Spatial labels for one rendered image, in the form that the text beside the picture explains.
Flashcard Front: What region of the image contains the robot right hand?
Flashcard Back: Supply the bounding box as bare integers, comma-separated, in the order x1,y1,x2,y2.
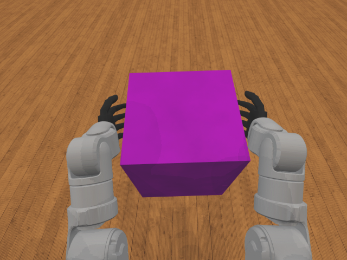
237,91,267,138

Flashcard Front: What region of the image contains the robot left hand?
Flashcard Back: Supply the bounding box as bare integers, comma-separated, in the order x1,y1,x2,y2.
98,95,126,139

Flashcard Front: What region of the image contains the left robot upper arm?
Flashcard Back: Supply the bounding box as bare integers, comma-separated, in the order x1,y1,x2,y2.
67,227,129,260

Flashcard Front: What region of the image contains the right robot upper arm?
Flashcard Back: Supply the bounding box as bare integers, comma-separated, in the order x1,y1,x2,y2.
245,225,312,260

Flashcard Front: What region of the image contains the carton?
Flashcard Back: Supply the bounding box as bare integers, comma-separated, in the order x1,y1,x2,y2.
120,70,250,197

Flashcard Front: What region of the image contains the left robot forearm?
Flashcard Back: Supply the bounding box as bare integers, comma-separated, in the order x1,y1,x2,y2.
66,121,120,260

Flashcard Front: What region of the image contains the right robot forearm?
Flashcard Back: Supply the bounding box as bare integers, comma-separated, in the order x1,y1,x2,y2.
247,118,312,257

